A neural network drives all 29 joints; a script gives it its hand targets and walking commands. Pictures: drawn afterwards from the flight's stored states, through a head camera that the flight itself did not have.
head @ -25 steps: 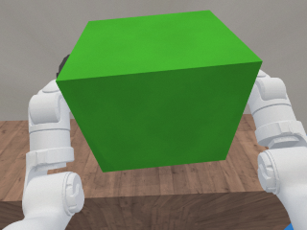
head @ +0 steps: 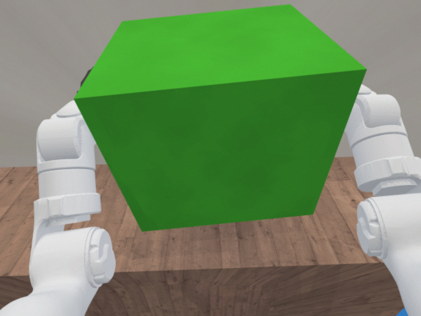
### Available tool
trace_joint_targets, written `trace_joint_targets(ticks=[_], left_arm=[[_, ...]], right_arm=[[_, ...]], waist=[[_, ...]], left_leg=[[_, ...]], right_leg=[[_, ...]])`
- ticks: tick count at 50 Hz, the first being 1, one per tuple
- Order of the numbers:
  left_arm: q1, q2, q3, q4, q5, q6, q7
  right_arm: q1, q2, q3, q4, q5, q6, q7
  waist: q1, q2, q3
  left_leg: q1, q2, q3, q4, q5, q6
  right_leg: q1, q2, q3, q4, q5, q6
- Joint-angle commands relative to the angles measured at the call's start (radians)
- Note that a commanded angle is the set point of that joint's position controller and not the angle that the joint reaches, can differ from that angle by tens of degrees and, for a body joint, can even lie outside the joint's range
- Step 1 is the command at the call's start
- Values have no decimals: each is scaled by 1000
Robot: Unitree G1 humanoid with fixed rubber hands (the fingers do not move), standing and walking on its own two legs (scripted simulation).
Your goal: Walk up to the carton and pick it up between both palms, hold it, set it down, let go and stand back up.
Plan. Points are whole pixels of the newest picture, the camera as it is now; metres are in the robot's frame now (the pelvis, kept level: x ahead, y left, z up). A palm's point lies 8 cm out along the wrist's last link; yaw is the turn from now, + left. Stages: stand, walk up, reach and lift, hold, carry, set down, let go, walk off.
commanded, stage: hold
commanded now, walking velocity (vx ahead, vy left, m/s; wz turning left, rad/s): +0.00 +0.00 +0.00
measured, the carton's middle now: (216, 117) +0.40 -0.01 +0.26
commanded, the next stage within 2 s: none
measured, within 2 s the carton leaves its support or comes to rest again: neither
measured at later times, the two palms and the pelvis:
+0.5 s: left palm (85, 105) +0.36 +0.20 +0.31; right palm (338, 83) +0.37 -0.21 +0.32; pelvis +0.00 +0.00 +0.00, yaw +0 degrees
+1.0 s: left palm (82, 101) +0.36 +0.20 +0.32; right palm (337, 80) +0.37 -0.21 +0.33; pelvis -0.01 +0.00 +0.00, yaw +0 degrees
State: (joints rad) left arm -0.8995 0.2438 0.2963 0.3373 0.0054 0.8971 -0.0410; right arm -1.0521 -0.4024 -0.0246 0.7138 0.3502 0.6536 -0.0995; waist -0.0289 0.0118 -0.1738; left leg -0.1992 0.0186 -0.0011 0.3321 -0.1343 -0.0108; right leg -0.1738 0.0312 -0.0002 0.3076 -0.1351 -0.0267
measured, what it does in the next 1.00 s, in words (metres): stands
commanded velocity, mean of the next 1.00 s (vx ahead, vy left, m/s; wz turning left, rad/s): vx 0.00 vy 0.00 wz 0.00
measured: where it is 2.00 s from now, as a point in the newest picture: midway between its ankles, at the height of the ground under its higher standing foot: outside the picture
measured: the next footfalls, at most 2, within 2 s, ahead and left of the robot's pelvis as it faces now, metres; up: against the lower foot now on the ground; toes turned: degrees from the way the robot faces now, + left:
none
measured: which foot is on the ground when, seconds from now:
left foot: down 0.00-1.00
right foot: down 0.00-1.00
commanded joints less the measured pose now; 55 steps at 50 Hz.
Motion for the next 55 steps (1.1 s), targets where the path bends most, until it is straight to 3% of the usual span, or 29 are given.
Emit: trace_joint_targets(ticks=[1, 2, 3, 4, 5, 7, 8, 9, 10, 11, 13, 16, 17, 18, 21, 24, 26, 27, 29, 31, 32, 38, 40, 41, 42, 44, 48, 51, 55], left_arm=[[-792, -436, -294, -286, -123, -68, -130], [-800, -388, -247, -199, -111, -64, -130], [-806, -430, -293, -272, -142, -64, -131], [-801, -423, -281, -203, -132, -59, -139], [-788, -436, -292, -261, -136, -58, -145], [-776, -411, -267, -211, -122, -42, -145], [-839, -442, -320, -272, -148, -49, -145], [-789, -436, -311, -324, -157, -44, -144], [-854, -439, -320, -299, -167, -57, -135], [-902, -457, -355, -372, -185, -61, -131], [-837, -411, -304, -257, -143, -40, -133], [-795, -414, -275, -233, -141, -30, -137], [-828, -419, -300, -207, -150, -32, -140], [-855, -422, -300, -225, -142, -36, -141], [-852, -422, -293, -242, -118, -34, -149], [-843, -439, -287, -235, -133, -31, -157], [-864, -445, -308, -233, -144, -34, -152], [-848, -431, -291, -213, -126, -27, -153], [-855, -422, -275, -206, -125, -34, -152], [-855, -439, -296, -222, -144, -33, -157], [-874, -450, -317, -281, -153, -38, -153], [-883, -419, -263, -159, -122, -28, -152], [-817, -412, -257, -178, -106, -17, -162], [-903, -442, -291, -173, -131, -36, -155], [-878, -431, -284, -229, -139, -33, -147], [-855, -444, -294, -189, -149, -30, -157], [-833, -428, -250, -198, -114, -27, -158], [-878, -432, -303, -185, -148, -27, -169], [-879, -453, -314, -211, -154, -33, -155]], right_arm=[[-761, 612, 252, -298, 235, -11, 163], [-793, 618, 232, -268, 218, -4, 162], [-821, 627, 249, -364, 234, -11, 161], [-804, 587, 229, -285, 217, -2, 161], [-784, 600, 242, -317, 235, -6, 155], [-808, 615, 238, -310, 231, 8, 153], [-802, 606, 226, -300, 231, 8, 159], [-797, 615, 255, -403, 250, 5, 150], [-819, 606, 242, -327, 247, 7, 153], [-861, 626, 246, -416, 259, -2, 152], [-816, 597, 215, -310, 239, 19, 156], [-846, 580, 216, -349, 245, 21, 151], [-820, 563, 202, -261, 221, 33, 156], [-844, 592, 206, -289, 226, 28, 160], [-769, 575, 197, -211, 222, 43, 164], [-845, 617, 239, -291, 235, 27, 165], [-829, 581, 190, -265, 228, 31, 166], [-869, 586, 201, -267, 226, 27, 171], [-854, 598, 210, -275, 232, 28, 172], [-845, 612, 209, -273, 231, 33, 172], [-834, 605, 224, -289, 238, 30, 174], [-856, 579, 183, -210, 222, 37, 177], [-815, 574, 210, -217, 232, 37, 180], [-861, 588, 204, -199, 229, 32, 183], [-863, 611, 236, -244, 247, 28, 185], [-835, 563, 187, -226, 231, 39, 176], [-876, 590, 230, -293, 244, 33, 171], [-830, 567, 176, -216, 207, 41, 165], [-852, 577, 188, -266, 225, 39, 170]], waist=[[14, 19, -479], [33, -45, -404], [23, -51, -466], [4, -22, -377], [2, -3, -419], [15, -37, -390], [-13, 9, -418], [-1, -36, -505], [-13, 0, -475], [-5, 5, -549], [1, 4, -411], [19, -22, -424], [-24, 2, -376], [-1, -13, -400], [-20, 24, -372], [24, -16, -425], [-14, 22, -410], [18, -15, -391], [26, 0, -436], [8, -22, -429], [10, 14, -455], [21, 0, -374], [29, -1, -398], [13, 42, -391], [36, 9, -443], [-1, 20, -422], [44, -15, -436], [-13, 1, -394], [5, 12, -429]], left_leg=[[114, -25, -31, -16, 234, -3], [97, -21, -27, -26, 169, 15], [100, -21, -37, -17, 216, 17], [92, -22, -33, -33, 162, 7], [94, -22, -29, -11, 209, -3], [88, -33, -29, -20, 189, 17], [71, -28, -42, -22, 179, -3], [118, -28, -42, -3, 267, 6], [86, -32, -40, -9, 212, -1], [91, -31, -37, -7, 222, -4], [78, -23, -42, -14, 186, -6], [73, -28, -37, -20, 190, 8], [75, -31, -37, -29, 147, 4], [61, -26, -34, -35, 136, 2], [57, -22, -42, -42, 133, -7], [35, -23, -40, -37, 132, 12], [52, -18, -45, -28, 145, -8], [32, -13, -53, -44, 129, 6], [44, -19, -36, -35, 131, 11], [36, -9, -55, -37, 142, 1], [42, -16, -50, -39, 141, -7], [23, -10, -41, -57, 64, 3], [43, -13, -53, -44, 122, 2], [11, -19, -40, -53, 74, -4], [28, -6, -60, -42, 137, 0], [45, -20, -50, -31, 142, -9], [54, -17, -37, -40, 144, 11], [25, -13, -50, -38, 110, -11], [30, -5, -58, -36, 126, -11]], right_leg=[[245, 21, 66, -33, 294, 16], [212, 10, 63, -46, 237, 22], [237, 16, 73, -48, 274, 21], [196, 12, 64, -53, 227, 20], [222, 13, 66, -43, 276, 18], [224, 8, 71, -45, 277, 24], [218, 11, 63, -41, 265, 12], [269, 22, 72, -33, 354, 14], [226, 16, 71, -43, 280, 20], [249, 25, 67, -26, 307, 14], [221, 14, 73, -46, 268, 12], [217, 16, 74, -52, 267, 16], [183, 16, 70, -58, 226, 6], [198, 22, 65, -47, 218, 8], [207, 16, 69, -42, 223, 9], [233, 14, 80, -50, 214, 3], [215, 16, 72, -44, 224, -6], [216, 17, 73, -48, 194, -2], [217, 15, 84, -50, 199, -2], [228, 17, 83, -48, 230, -5], [229, 18, 80, -46, 224, -4], [173, 18, 77, -54, 133, -7], [217, 21, 75, -52, 197, -6], [191, 21, 73, -57, 149, -10], [227, 27, 74, -39, 204, -10], [220, 17, 83, -57, 225, -9], [219, 14, 80, -49, 197, 2], [216, 14, 81, -53, 192, -11], [233, 22, 78, -43, 218, -13]])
